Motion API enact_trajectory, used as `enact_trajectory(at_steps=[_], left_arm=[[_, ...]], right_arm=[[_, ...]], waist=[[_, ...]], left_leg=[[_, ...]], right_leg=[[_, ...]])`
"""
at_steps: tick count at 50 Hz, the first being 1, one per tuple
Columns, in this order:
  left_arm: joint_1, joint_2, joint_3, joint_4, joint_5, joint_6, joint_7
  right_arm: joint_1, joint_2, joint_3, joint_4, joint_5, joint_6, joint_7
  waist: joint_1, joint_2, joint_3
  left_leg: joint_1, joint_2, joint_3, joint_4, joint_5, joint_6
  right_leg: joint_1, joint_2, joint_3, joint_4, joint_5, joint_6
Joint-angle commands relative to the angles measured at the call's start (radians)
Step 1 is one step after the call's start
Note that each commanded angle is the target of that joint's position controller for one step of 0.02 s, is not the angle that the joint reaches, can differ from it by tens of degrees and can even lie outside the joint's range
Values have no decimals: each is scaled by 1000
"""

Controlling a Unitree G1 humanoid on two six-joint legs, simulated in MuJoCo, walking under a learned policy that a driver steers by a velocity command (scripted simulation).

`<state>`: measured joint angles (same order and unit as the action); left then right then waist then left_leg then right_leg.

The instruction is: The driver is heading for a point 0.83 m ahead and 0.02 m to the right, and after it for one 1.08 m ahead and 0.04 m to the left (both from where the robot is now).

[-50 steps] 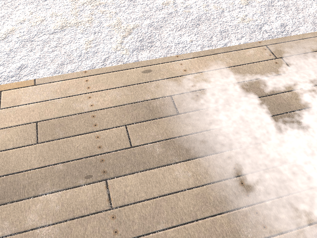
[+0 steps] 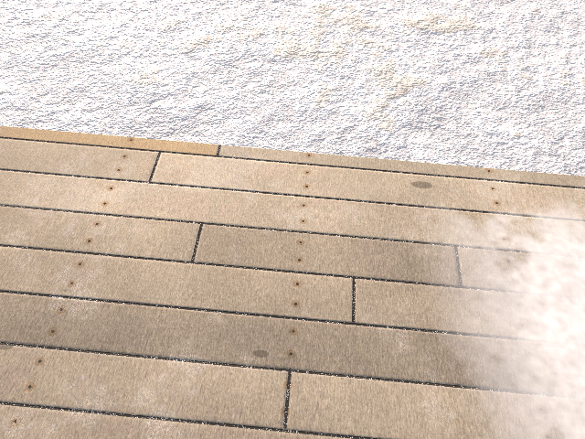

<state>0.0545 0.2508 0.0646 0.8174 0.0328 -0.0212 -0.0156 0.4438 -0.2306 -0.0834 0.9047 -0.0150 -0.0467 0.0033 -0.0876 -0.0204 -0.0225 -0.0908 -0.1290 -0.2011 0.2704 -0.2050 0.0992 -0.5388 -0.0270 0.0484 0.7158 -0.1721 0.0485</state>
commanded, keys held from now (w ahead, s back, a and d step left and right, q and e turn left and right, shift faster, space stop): w+q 0.06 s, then w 0.94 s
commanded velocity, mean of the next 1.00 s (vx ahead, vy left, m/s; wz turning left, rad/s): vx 0.48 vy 0.00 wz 0.17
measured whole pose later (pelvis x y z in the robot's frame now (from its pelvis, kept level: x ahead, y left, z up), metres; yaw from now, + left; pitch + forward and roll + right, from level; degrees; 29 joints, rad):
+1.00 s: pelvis +0.50 +0.03 +0.00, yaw +8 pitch +1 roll +1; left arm 0.14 0.25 0.04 0.82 0.03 -0.02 -0.04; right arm 0.43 -0.22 -0.04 0.98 -0.01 -0.09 0.01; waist -0.04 -0.05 0.03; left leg 0.02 -0.10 0.06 0.18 -0.21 0.09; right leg -0.65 -0.12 -0.02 0.80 -0.06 -0.01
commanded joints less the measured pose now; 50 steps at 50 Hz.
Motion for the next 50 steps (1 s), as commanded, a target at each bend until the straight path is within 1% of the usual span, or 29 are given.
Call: enact_trajectory(at_steps=[1,5,6,7,8,9,10,11,12,14,15,19,23,26,29,31,32,33,34,35,36,37,38,40,41,42,43,44,50], left_arm=[[-167,71,4,-134,-6,-30,-4],[-46,84,2,-138,-13,-49,1],[41,91,7,-114,-11,-55,10],[140,132,21,-92,1,-66,24],[301,212,38,-81,21,-72,39],[341,297,58,-49,19,-56,40],[268,213,48,-63,12,-47,30],[209,132,28,-80,-2,-49,20],[227,88,11,-68,-4,-58,13],[212,91,8,-53,0,-69,16],[234,93,7,-40,-4,-79,12],[327,96,7,9,-24,-92,6],[386,94,2,41,-26,-87,4],[424,120,5,64,-23,-84,7],[430,138,5,83,-21,-75,14],[427,145,3,92,-25,-63,18],[419,124,-6,70,-31,-62,18],[515,3,-34,32,-62,-59,10],[470,125,-1,48,-29,-53,21],[388,121,5,21,-23,-54,18],[339,95,-3,17,-17,-60,12],[355,70,-6,23,-17,-51,6],[373,69,-8,33,-1,-37,0],[361,56,-7,40,7,-19,-12],[349,45,-7,33,7,-13,-18],[318,52,-5,32,7,-8,-21],[270,46,-7,9,9,-6,-24],[213,55,-6,-4,7,-7,-23],[-9,27,-24,-74,-4,-15,-25]], right_arm=[[41,-168,-39,-50,-5,-15,-1],[-26,-185,-45,-77,-3,-19,-2],[-42,-183,-43,-79,2,-22,-2],[-35,-154,-34,-77,8,-31,0],[-36,-78,-10,-100,13,-41,3],[39,-67,-9,-120,24,-37,4],[49,-118,-10,-86,-2,-21,-2],[-20,-116,-7,-84,-16,-19,10],[-92,-95,-1,-94,-24,-25,18],[-94,-100,1,-99,-32,-9,32],[-104,-105,1,-103,-33,-5,38],[-243,-81,17,-147,-37,2,48],[-432,-38,49,-209,-26,-1,60],[-498,-52,54,-226,-18,-1,58],[-458,-81,45,-214,-21,-5,40],[-238,-117,25,-138,-31,-18,21],[-83,-173,8,-105,-51,-27,8],[-3,-271,-17,-98,-69,-24,0],[-16,-230,-14,-92,-15,-12,7],[-120,-188,-1,-93,-1,-9,9],[-159,-129,15,-92,-5,-21,15],[-196,-115,18,-89,-6,-25,11],[-206,-95,24,-82,0,-29,8],[-175,-83,28,-57,0,-47,12],[-160,-110,21,-47,7,-53,11],[-156,-107,20,-39,9,-54,9],[-130,-127,17,-28,11,-57,10],[-103,-109,21,-13,10,-57,11],[4,-120,25,39,8,-55,6]], waist=[[-12,117,79],[65,133,47],[111,103,19],[150,51,-42],[211,-111,-158],[149,-317,-169],[102,-138,-29],[98,-15,54],[110,31,114],[79,-84,49],[79,-98,31],[87,-69,52],[127,-79,79],[138,-80,90],[101,-79,66],[2,-53,-57],[-58,-12,-155],[-24,231,-307],[-32,137,-295],[20,104,-117],[39,64,-8],[78,94,3],[103,95,27],[117,81,50],[125,94,39],[124,67,52],[115,97,70],[102,71,99],[47,73,111]], left_leg=[[29,268,-292,-50,-47,160],[-87,243,-287,44,137,98],[-131,209,-259,117,207,69],[-191,154,-200,262,223,37],[-289,77,-70,555,40,5],[-531,-47,42,764,-338,-17],[-607,53,36,882,-280,-6],[-599,85,39,888,-192,-8],[-555,112,29,829,-138,-15],[-530,128,77,806,-106,-42],[-527,119,87,808,-91,-47],[-627,159,162,737,-14,-72],[-553,168,246,487,110,-79],[-463,146,275,358,132,-54],[-344,105,286,284,71,-8],[-56,63,301,191,88,40],[196,213,149,185,25,84],[491,540,-325,140,-56,209],[401,551,-480,43,-57,217],[255,494,-308,19,-56,188],[110,436,-185,-5,135,147],[57,397,-113,-39,98,129],[-28,360,-63,-81,97,111],[-69,329,-3,-104,242,109],[-57,331,16,-123,220,120],[-53,306,46,-149,188,107],[-62,326,43,-167,198,124],[-36,315,62,-173,253,120],[56,293,138,-160,371,96]], right_leg=[[-104,19,-5,-61,-20,-7],[205,58,-33,-206,-31,-38],[356,75,-53,-275,2,-52],[528,16,2,-297,-20,-77],[708,-219,272,-374,-275,-134],[777,-374,728,-532,-467,-239],[653,-379,720,-527,-569,-261],[556,-321,576,-521,-484,-248],[471,-254,401,-511,-168,-211],[469,-195,301,-538,-55,-214],[482,-180,265,-531,65,-216],[524,-176,159,-549,299,-237],[487,-134,58,-558,427,-219],[508,-157,47,-547,475,-207],[577,-185,31,-437,719,-190],[552,-144,-20,-161,841,-162],[369,-115,-39,72,580,-147],[17,39,-115,470,-110,-99],[-60,61,-13,580,-320,-116],[-106,5,7,572,-236,-124],[-74,-29,12,508,-179,-128],[-48,-50,-4,460,-157,-122],[2,-68,-10,425,-143,-110],[28,-71,-26,398,-123,-98],[9,-73,-37,371,-99,-89],[-26,-82,-46,361,-52,-82],[-55,-96,-49,316,-20,-73],[-103,-103,-55,288,11,-66],[-109,-68,-105,5,179,-60]])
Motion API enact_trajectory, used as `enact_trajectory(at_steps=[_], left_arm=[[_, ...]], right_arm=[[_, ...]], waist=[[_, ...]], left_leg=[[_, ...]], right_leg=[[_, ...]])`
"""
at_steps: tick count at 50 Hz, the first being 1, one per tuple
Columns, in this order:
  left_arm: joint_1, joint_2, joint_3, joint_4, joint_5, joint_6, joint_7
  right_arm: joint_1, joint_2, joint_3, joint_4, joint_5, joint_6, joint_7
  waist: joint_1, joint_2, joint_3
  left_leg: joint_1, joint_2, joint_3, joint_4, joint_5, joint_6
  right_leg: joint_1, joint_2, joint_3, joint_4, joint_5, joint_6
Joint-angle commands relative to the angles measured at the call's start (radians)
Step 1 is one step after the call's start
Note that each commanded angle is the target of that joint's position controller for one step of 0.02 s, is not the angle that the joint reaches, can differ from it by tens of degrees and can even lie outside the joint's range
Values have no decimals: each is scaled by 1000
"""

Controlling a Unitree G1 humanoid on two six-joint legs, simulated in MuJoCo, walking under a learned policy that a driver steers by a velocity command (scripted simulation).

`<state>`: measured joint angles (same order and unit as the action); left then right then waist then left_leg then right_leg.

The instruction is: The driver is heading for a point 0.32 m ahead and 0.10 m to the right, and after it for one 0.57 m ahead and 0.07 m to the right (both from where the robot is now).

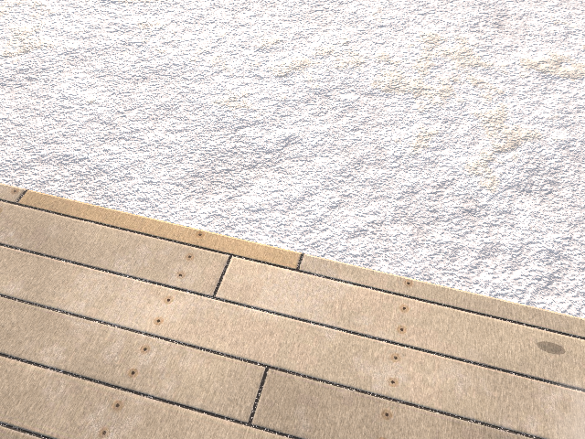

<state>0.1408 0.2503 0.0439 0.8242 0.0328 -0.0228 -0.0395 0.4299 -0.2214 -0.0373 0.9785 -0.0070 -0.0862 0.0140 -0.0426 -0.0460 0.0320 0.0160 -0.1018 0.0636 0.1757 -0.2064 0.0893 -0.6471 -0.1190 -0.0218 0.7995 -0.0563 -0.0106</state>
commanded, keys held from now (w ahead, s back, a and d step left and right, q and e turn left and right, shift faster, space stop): w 0.62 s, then no key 0.38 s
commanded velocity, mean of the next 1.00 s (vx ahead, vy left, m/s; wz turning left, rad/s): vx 0.40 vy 0.00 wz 0.00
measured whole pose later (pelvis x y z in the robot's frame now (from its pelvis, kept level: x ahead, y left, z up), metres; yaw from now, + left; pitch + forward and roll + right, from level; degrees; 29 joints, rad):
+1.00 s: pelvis +0.44 -0.01 -0.01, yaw +0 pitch -2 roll +0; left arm 0.25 0.20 0.01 0.94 0.01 0.06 0.05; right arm 0.29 -0.15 0.02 0.96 -0.02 -0.05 -0.02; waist 0.00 -0.03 0.06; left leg -0.24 -0.07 0.11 0.40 -0.13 0.10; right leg -0.33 -0.04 0.06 0.74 -0.38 0.03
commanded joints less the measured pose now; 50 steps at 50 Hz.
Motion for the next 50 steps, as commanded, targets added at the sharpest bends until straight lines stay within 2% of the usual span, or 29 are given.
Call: enact_trajectory(at_steps=[1,6,8,9,10,11,12,13,14,15,16,18,19,25,27,32,34,35,36,37,38,39,40,41,42,43,46,48,50], left_arm=[[-124,31,-4,-89,-5,-14,-1],[-161,56,0,-118,-4,-26,7],[7,78,15,-63,0,-36,19],[179,97,26,-5,11,-46,28],[350,182,47,27,34,-53,39],[360,265,69,34,28,-43,33],[294,203,61,27,-17,-31,24],[190,145,43,15,-21,-33,22],[159,79,24,18,-12,-43,17],[128,54,16,25,-16,-46,21],[132,51,14,30,-17,-52,27],[188,46,12,58,-19,-71,25],[203,76,19,61,-17,-75,29],[310,77,12,97,-22,-65,39],[353,81,11,115,-20,-61,46],[382,85,2,140,-5,-36,62],[348,94,-1,137,-11,-26,72],[322,103,0,136,-22,-24,74],[314,104,-2,131,-39,-29,73],[344,44,-17,98,-60,-37,73],[504,6,-16,132,-87,-20,75],[454,53,-1,144,-56,1,84],[370,42,-3,119,-35,10,85],[323,37,-1,113,-20,20,84],[286,35,-1,106,-14,40,79],[343,8,-7,119,-11,60,73],[344,-21,-22,136,-18,86,80],[294,-4,-24,134,-24,93,88],[256,7,-27,133,-27,100,92]], right_arm=[[35,-131,-20,-26,-3,-15,-7],[53,-151,-21,7,-15,-6,-24],[22,-169,-24,10,-18,0,-24],[18,-163,-21,12,-10,5,-23],[32,-124,-9,-21,-1,5,-23],[166,-37,2,-21,28,7,-14],[82,-140,-24,-16,-3,10,-20],[0,-127,-26,-46,-4,5,-15],[-37,-107,-24,-51,-5,2,-19],[-42,-85,-22,-49,-10,16,-14],[3,-71,-18,-41,-16,31,-7],[-21,-58,-19,-42,-24,49,-2],[-39,-58,-20,-46,-21,55,0],[-292,-41,-6,-129,-17,55,6],[-346,-23,7,-151,-18,52,2],[-406,-33,11,-186,-21,46,-15],[-297,-36,7,-145,-26,35,-30],[-158,-38,2,-96,-26,25,-38],[-23,-83,-11,-58,-34,9,-47],[96,-178,-29,-46,-44,6,-47],[90,-177,-24,-44,8,24,-31],[-22,-137,-17,-71,29,38,-24],[-130,-70,5,-88,17,45,-28],[-188,-16,27,-95,1,48,-34],[-218,3,39,-101,-11,48,-41],[-196,-23,36,-87,-19,38,-43],[-176,-35,39,-71,-14,10,-40],[-156,-48,39,-67,-15,15,-38],[-140,-51,40,-63,-12,32,-39]], waist=[[-7,98,60],[10,108,64],[87,120,-30],[160,96,-119],[204,-5,-248],[135,-229,-361],[132,-47,-277],[92,-22,-122],[70,22,-40],[35,18,-22],[13,-41,-37],[6,-11,-11],[1,0,-8],[52,-2,61],[67,-2,55],[80,-14,73],[41,-12,39],[-17,-7,-19],[-67,12,-94],[-83,165,-253],[-25,235,-429],[-3,114,-319],[18,123,-158],[45,87,-68],[68,63,-34],[91,148,-39],[117,121,-54],[93,137,-69],[75,150,-68]], left_leg=[[-23,273,-125,-59,387,105],[110,322,-115,42,620,90],[111,301,-85,253,898,64],[31,262,-46,450,845,42],[-187,207,-12,755,469,23],[-523,7,-14,1104,-319,-13],[-603,60,-148,1178,-282,7],[-634,103,-139,1151,-191,11],[-602,133,-137,1095,-132,13],[-568,157,-123,1046,-103,8],[-518,164,-117,1025,-96,-8],[-510,166,-102,998,-91,-29],[-528,174,-91,965,-68,-38],[-641,200,-27,682,129,-83],[-604,181,-5,586,166,-78],[-581,131,15,477,96,-28],[-431,68,42,421,59,-1],[-282,41,51,335,152,13],[-62,118,-16,261,429,39],[214,421,-286,328,1038,128],[282,556,-468,331,1261,269],[118,505,-386,264,1029,251],[-26,456,-321,199,821,220],[-148,404,-261,144,694,178],[-258,339,-196,90,567,122],[-314,338,-169,92,603,139],[-328,284,-112,91,564,103],[-300,272,-117,88,472,83],[-313,270,-148,55,199,72]], right_leg=[[0,33,-41,-110,68,-8],[67,84,-59,-229,-52,-70],[287,152,-84,-276,-107,-109],[507,149,-76,-324,-50,-138],[779,-78,167,-320,-61,-190],[998,-325,635,-430,-63,-332],[897,-270,639,-477,-150,-304],[745,-239,482,-512,-148,-272],[632,-186,372,-532,50,-232],[570,-127,281,-564,42,-190],[521,-129,244,-585,67,-198],[485,-105,194,-604,165,-201],[481,-97,173,-624,125,-202],[534,-41,70,-650,246,-185],[562,-53,53,-629,305,-188],[679,-91,45,-524,506,-194],[671,-70,25,-373,760,-161],[646,-38,9,-234,786,-132],[529,4,-8,-56,590,-91],[329,115,-59,281,-60,-41],[272,214,77,458,-571,-22],[262,165,146,469,-527,-9],[217,138,120,442,-512,-3],[233,108,117,366,-478,3],[307,86,112,273,-427,10],[375,100,87,241,-407,17],[446,96,69,52,-352,37],[459,100,44,-62,-301,43],[479,95,31,-132,-283,43]])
